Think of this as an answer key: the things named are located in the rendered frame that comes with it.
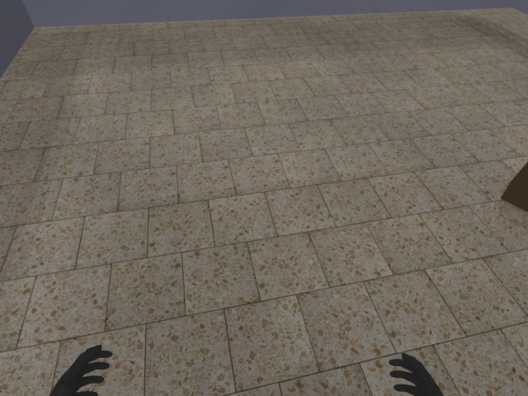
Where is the carton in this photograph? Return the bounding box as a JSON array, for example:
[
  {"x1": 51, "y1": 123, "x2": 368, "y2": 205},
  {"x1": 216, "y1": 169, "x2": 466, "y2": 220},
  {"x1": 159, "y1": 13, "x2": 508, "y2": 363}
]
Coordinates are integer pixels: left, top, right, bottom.
[{"x1": 501, "y1": 162, "x2": 528, "y2": 212}]

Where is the robot left hand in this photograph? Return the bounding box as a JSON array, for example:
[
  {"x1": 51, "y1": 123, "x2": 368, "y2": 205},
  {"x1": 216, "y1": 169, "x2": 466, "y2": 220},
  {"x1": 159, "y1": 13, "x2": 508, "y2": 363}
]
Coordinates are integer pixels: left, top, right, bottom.
[{"x1": 49, "y1": 345, "x2": 112, "y2": 396}]

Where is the robot right hand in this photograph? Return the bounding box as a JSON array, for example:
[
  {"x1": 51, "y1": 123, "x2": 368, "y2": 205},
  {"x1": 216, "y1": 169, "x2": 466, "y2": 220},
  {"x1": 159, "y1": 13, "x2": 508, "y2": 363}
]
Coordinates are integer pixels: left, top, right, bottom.
[{"x1": 389, "y1": 353, "x2": 444, "y2": 396}]

